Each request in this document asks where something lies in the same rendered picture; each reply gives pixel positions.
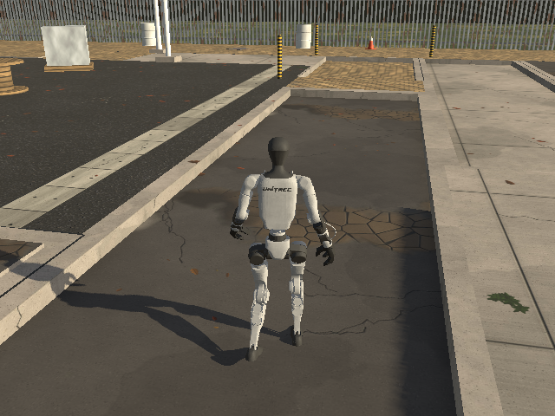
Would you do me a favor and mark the robot right hand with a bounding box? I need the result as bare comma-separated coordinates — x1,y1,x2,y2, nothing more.
316,243,336,266

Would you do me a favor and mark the robot right forearm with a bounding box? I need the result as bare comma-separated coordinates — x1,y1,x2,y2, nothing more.
313,210,332,248

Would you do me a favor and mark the robot left forearm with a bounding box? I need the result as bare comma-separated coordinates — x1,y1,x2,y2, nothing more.
231,207,244,231

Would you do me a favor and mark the humanoid robot head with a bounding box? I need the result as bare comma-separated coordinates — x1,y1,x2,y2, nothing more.
263,137,293,179

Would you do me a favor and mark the robot right upper arm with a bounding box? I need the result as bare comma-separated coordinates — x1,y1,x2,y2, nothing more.
296,175,321,224

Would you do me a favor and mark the robot left thigh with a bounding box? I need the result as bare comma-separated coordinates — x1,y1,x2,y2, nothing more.
248,243,270,304

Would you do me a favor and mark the robot left hand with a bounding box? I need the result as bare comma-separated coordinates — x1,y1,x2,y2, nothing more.
230,225,250,240

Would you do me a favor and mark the robot left upper arm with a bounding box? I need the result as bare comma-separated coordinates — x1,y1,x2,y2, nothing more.
235,174,260,220

